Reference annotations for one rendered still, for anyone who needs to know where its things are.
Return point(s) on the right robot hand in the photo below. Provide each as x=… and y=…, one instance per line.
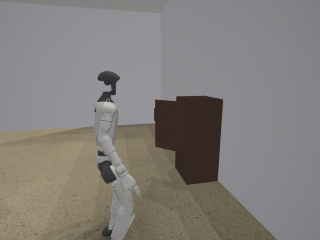
x=127, y=182

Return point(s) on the right robot forearm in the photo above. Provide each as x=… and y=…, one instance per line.
x=110, y=151

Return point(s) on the cupboard door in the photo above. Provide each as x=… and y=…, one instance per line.
x=171, y=126

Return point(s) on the robot right upper arm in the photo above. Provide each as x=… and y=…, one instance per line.
x=108, y=111

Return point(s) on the handle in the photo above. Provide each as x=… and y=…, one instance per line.
x=155, y=114

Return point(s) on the right robot thigh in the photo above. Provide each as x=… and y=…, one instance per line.
x=109, y=174

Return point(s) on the left robot shin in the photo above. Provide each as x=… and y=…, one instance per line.
x=115, y=206

